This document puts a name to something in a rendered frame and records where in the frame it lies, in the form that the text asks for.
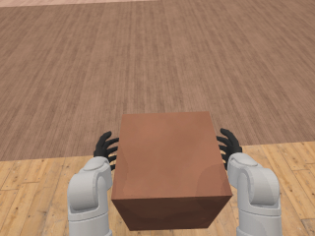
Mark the right robot forearm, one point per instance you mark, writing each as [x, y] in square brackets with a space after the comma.
[258, 196]

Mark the left robot hand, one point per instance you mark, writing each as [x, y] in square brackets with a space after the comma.
[101, 148]

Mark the left robot forearm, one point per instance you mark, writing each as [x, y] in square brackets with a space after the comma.
[87, 201]

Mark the carton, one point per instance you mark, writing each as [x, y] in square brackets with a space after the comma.
[169, 173]

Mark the right robot hand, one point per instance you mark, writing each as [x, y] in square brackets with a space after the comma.
[231, 145]

